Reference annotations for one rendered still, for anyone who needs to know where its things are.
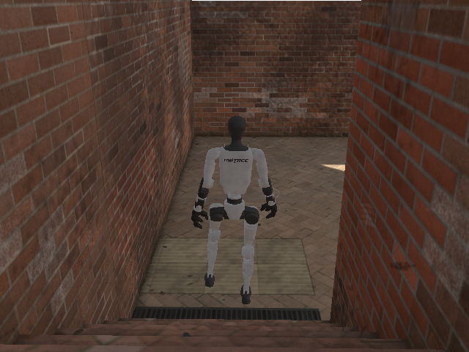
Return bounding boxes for stairs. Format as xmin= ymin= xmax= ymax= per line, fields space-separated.
xmin=0 ymin=318 xmax=450 ymax=352

